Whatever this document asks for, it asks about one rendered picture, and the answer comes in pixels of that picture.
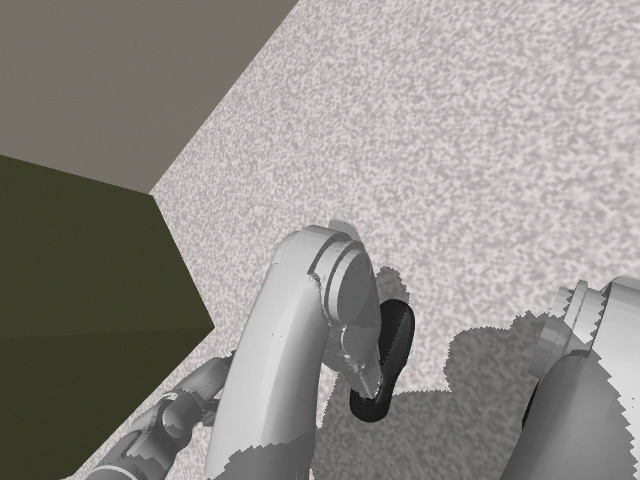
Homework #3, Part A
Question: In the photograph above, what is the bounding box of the right robot foot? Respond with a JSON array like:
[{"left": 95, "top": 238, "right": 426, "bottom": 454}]
[{"left": 522, "top": 380, "right": 540, "bottom": 430}]

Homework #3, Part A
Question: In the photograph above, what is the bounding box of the left robot hand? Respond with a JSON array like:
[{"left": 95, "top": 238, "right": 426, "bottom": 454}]
[{"left": 172, "top": 349, "right": 236, "bottom": 427}]

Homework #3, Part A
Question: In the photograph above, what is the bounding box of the left robot foot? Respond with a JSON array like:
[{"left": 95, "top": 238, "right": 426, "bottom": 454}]
[{"left": 349, "top": 299, "right": 415, "bottom": 423}]

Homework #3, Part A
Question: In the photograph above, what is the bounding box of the left robot arm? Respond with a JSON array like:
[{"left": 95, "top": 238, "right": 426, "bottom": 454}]
[{"left": 85, "top": 390, "right": 202, "bottom": 480}]

